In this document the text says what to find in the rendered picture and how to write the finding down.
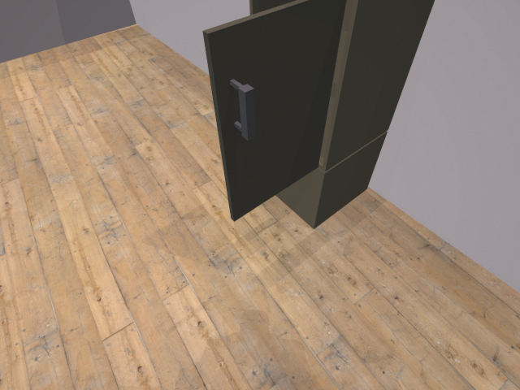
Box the handle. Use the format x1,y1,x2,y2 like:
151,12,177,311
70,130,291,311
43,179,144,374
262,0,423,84
230,79,256,141

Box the cupboard door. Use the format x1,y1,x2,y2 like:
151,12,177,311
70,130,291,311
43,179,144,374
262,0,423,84
203,0,346,222

